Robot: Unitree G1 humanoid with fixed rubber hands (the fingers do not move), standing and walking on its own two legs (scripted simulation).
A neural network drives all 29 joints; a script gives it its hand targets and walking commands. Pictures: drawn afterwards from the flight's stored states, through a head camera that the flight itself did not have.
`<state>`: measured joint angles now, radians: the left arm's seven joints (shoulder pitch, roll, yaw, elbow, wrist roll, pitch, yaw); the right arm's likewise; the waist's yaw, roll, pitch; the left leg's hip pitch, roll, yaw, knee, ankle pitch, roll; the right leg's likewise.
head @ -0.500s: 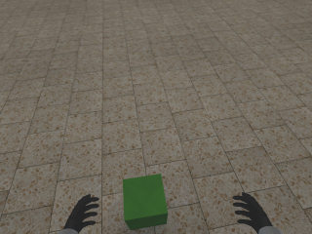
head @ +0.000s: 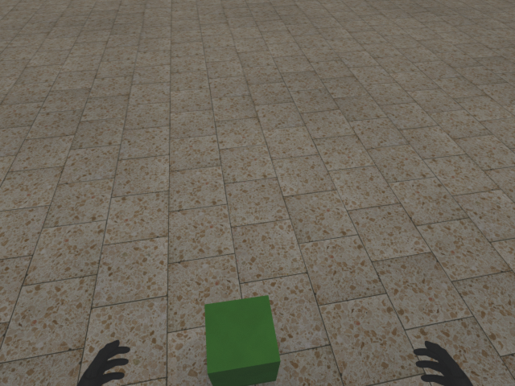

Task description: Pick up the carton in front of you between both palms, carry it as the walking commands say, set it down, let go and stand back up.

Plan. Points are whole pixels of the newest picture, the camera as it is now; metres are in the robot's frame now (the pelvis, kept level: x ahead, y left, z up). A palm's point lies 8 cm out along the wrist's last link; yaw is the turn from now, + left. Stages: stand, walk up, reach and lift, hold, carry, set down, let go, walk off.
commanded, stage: stand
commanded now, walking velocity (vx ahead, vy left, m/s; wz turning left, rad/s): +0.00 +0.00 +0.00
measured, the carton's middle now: (241, 343) +0.38 +0.07 -0.65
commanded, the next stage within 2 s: none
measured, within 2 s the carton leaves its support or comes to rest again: neither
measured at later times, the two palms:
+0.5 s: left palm out of the picture +0.13 +0.30 -0.09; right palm out of the picture +0.13 -0.28 -0.08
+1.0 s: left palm out of the picture +0.09 +0.30 -0.09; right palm out of the picture +0.09 -0.30 -0.09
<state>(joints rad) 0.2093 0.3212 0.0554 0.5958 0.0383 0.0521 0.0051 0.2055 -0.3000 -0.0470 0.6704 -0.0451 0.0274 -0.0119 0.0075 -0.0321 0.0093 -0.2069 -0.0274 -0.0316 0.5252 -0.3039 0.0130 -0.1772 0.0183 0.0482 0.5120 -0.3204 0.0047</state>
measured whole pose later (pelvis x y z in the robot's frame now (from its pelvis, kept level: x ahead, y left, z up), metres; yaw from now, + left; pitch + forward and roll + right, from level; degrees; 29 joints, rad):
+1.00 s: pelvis -0.01 +0.00 +0.01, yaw +0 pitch -2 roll +0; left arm 0.17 0.37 0.01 0.93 0.02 -0.01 0.02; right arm 0.14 -0.36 -0.01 0.97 -0.02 -0.01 -0.01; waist 0.00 -0.02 0.02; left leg -0.13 -0.03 -0.03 0.39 -0.22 0.02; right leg -0.10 0.01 0.05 0.37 -0.23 0.01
